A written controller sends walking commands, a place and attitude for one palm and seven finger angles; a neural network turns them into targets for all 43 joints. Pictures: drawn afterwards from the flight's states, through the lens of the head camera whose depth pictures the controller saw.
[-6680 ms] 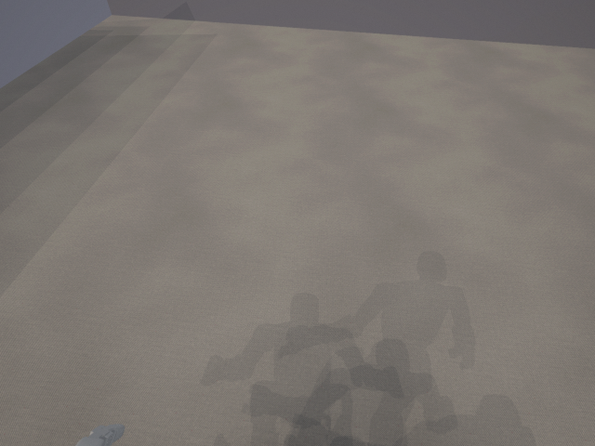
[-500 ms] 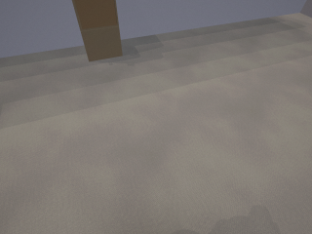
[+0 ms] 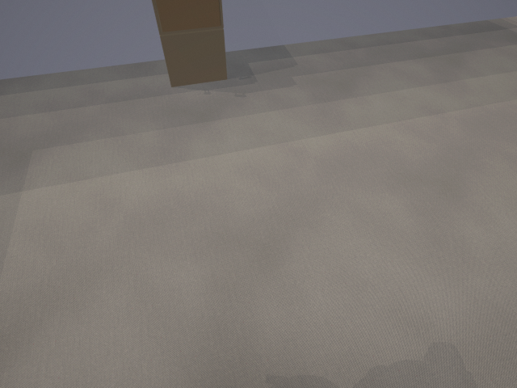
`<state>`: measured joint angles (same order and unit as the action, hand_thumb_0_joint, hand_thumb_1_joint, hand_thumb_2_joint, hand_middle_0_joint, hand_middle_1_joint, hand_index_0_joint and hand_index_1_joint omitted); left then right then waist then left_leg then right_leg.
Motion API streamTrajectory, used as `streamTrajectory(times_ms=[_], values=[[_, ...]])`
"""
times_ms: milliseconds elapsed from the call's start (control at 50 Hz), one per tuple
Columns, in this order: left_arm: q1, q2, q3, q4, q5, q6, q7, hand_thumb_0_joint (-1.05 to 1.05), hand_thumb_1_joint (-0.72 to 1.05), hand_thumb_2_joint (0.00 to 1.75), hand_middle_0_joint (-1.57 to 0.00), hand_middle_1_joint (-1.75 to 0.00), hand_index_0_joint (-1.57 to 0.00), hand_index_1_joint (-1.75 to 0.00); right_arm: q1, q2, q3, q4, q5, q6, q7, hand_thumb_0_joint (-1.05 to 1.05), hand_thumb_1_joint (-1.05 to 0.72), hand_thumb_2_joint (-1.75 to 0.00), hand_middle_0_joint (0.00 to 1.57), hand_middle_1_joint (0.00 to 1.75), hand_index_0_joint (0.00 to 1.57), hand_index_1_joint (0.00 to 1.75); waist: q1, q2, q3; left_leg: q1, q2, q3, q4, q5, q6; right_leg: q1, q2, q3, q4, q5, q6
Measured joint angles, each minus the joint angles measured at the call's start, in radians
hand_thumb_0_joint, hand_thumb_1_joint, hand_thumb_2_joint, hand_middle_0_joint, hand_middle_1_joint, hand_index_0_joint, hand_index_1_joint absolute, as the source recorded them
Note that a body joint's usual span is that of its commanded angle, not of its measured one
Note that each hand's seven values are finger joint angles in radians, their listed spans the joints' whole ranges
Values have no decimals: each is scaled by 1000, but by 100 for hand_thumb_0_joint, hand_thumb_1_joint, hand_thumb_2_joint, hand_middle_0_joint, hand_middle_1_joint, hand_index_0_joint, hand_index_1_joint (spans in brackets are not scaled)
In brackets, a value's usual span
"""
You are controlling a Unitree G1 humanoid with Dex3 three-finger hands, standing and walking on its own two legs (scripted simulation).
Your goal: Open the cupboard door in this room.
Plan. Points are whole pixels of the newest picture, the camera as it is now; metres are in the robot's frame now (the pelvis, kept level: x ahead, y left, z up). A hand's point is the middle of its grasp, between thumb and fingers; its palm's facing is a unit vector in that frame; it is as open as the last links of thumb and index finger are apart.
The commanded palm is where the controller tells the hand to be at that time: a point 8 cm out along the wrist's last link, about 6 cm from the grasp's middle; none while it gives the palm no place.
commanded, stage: turn or walk to find it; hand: left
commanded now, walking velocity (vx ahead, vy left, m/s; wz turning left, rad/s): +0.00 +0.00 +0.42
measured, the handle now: out of the picture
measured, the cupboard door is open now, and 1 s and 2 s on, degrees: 0 0 0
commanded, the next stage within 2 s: stand and wait in 1.84 s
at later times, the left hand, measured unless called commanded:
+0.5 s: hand out of the picture +0.04 +0.21 -0.16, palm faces +0.19 -0.95 -0.26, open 7.4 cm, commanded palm none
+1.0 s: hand out of the picture -0.10 +0.15 -0.18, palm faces +0.46 -0.86 -0.22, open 7.4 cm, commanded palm none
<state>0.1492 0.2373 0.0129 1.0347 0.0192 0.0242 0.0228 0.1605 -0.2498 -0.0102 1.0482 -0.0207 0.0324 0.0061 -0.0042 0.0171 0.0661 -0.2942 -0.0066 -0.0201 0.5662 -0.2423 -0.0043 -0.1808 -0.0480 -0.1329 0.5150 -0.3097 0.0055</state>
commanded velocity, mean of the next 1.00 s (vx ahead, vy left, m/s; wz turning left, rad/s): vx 0.00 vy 0.00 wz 0.42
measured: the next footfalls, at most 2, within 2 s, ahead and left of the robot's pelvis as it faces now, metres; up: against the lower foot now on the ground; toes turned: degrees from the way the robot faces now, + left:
right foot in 0.56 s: +0.02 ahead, -0.15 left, +0.00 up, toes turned +14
left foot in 1.02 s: -0.06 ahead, +0.08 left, +0.00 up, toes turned +31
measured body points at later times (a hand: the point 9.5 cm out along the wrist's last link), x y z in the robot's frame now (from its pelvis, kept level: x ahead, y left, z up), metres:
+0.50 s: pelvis -0.02 -0.02 +0.01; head +0.03 -0.01 +0.45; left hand +0.03 +0.25 -0.14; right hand +0.06 -0.26 -0.14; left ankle +0.03 +0.10 -0.73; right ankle -0.02 -0.17 -0.70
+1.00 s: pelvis -0.02 -0.03 -0.01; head +0.02 +0.00 +0.44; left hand -0.12 +0.19 -0.16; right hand +0.17 -0.22 -0.15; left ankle -0.10 +0.07 -0.73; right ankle -0.02 -0.16 -0.73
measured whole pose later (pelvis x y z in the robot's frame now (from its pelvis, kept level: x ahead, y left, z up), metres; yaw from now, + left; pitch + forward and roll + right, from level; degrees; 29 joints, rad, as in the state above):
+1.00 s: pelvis -0.02 -0.03 -0.01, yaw +27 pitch +1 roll +0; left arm 0.29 0.20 0.03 0.97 0.03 0.01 0.02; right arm 0.14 -0.24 -0.05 0.98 -0.01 0.06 0.01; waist 0.02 -0.02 0.10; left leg -0.29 0.02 0.06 0.65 -0.35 -0.04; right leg -0.20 -0.12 -0.21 0.59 -0.39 0.03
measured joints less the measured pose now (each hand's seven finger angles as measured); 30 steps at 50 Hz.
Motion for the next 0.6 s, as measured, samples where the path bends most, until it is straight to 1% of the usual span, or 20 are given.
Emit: streamTrajectory(times_ms=[60,80,120,140,160,180,220,240,280,380,440,500,540,560,580,600], values=[[14,-14,3,-15,6,6,0,0,90,90,-20,-30,-20,-30,17,16,-9,-16,-1,9,2,1,-90,-90,20,30,20,30,-7,-1,17,-30,19,39,83,-62,-8,-3,-13,-37,58,-39,7],[19,-16,5,-18,7,8,0,0,90,90,-20,-30,-20,-30,20,23,-11,-18,-1,11,3,1,-90,-90,20,30,21,30,-4,-12,24,-31,12,44,96,-70,6,-6,-25,-42,82,-55,12],[32,-13,12,-23,5,16,-1,1,90,90,-21,-30,-20,-30,25,40,-12,-26,-3,10,6,1,-90,-90,20,30,21,30,6,-44,30,-32,-9,58,101,-63,49,-28,-53,-35,134,-76,23],[34,-12,14,-22,3,23,0,1,90,90,-21,-30,-20,-30,27,46,-13,-34,-5,4,6,1,-90,-90,20,30,21,30,7,-50,32,-37,-14,59,99,-62,60,-58,-52,-18,195,-128,29],[32,-12,15,-21,3,31,1,1,91,90,-21,-30,-20,-30,28,52,-14,-41,-6,-4,4,1,-90,-90,20,30,21,30,5,-52,37,-39,-16,55,88,-55,65,-94,-40,12,280,-180,30],[27,-11,18,-20,3,38,2,1,91,90,-20,-30,-20,-30,30,57,-14,-47,-6,-10,0,1,-90,-90,20,30,21,30,0,-50,42,-39,-18,48,67,-39,64,-130,-27,39,362,-206,30],[17,-12,23,-23,5,42,0,1,91,90,-20,-30,-20,-30,38,62,-15,-56,-6,-15,-7,1,-90,-90,20,30,21,30,-8,-40,47,-38,-22,26,12,1,65,-191,-7,76,483,-200,31],[13,-12,25,-27,5,40,-2,1,91,90,-20,-30,-20,-30,42,62,-16,-57,-6,-16,-10,1,-90,-90,20,30,21,30,-10,-33,48,-37,-24,14,-16,21,66,-213,-1,88,517,-185,33],[10,-11,29,-39,5,32,-6,1,91,90,-20,-30,-20,-30,50,61,-18,-57,-5,-15,-13,1,-90,-90,20,30,21,30,-11,-23,43,-34,-25,-6,-67,57,67,-240,6,109,538,-157,40],[3,-2,38,-59,3,26,-3,1,91,90,-20,-30,-20,-30,68,55,-31,-57,-5,-12,-15,1,-90,-90,21,30,21,30,-22,-15,24,-32,-33,-51,-125,104,53,-230,8,142,453,-143,54],[-10,-3,39,-69,0,29,-1,1,91,90,-20,-30,-20,-30,73,46,-39,-62,-7,-6,-13,1,-90,-90,21,30,21,30,-33,-8,13,-40,-40,-80,-128,116,41,-199,16,148,369,-150,53],[-19,-12,36,-84,-4,25,0,1,91,90,-20,-30,-20,-30,74,32,-49,-68,-10,4,-10,1,-90,-90,21,30,21,30,-41,5,1,-56,-48,-111,-121,125,23,-151,31,145,254,-139,46],[-14,-19,33,-95,-6,16,-2,1,91,90,-20,-30,-20,-30,75,21,-56,-72,-10,11,-8,1,-90,-90,20,30,21,30,-39,13,-10,-73,-57,-129,-102,124,7,-95,39,135,124,-82,40],[-3,-18,32,-105,-4,8,-3,1,91,90,-20,-30,-20,-30,79,18,-59,-78,-8,16,-6,1,-90,-90,20,30,21,30,-34,8,-21,-90,-68,-130,-78,115,-1,-58,33,131,37,-56,32],[5,-22,32,-107,2,0,-1,1,91,90,-20,-30,-20,-30,76,12,-65,-79,-6,20,-6,1,-90,-90,20,30,21,30,-26,13,-23,-117,-71,-127,-17,48,-7,-53,33,127,16,-13,19],[13,-31,29,-106,5,0,1,0,91,90,-20,-30,-20,-30,71,3,-71,-77,-6,26,-6,1,-90,-90,20,30,21,30,-24,25,-21,-147,-70,-119,75,-44,-10,-55,36,117,33,-10,4]])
